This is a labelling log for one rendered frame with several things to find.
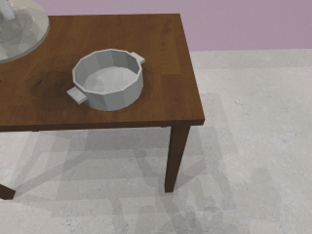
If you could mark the pot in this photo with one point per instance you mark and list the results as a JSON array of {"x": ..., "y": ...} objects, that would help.
[{"x": 107, "y": 80}]

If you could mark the table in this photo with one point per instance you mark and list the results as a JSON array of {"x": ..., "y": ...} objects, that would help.
[{"x": 33, "y": 88}]

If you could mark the lid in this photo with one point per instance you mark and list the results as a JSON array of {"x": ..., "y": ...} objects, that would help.
[{"x": 23, "y": 34}]

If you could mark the left robot hand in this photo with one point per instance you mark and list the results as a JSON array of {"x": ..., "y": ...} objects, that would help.
[{"x": 6, "y": 10}]

